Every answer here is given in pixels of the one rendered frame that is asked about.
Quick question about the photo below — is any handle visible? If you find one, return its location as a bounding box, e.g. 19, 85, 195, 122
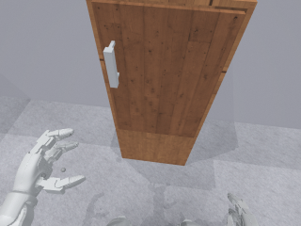
103, 40, 119, 89

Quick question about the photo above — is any right robot hand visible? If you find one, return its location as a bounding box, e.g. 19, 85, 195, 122
225, 192, 260, 226

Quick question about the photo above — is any cupboard door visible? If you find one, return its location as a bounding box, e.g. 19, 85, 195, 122
91, 0, 246, 138

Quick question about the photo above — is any left robot hand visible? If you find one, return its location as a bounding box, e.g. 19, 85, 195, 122
12, 128, 86, 197

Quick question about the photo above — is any left robot forearm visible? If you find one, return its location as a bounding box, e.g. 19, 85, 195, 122
0, 191, 38, 226

